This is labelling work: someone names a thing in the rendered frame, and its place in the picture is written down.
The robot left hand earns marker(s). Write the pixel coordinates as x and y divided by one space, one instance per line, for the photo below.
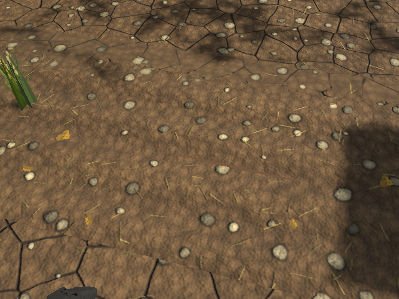
74 293

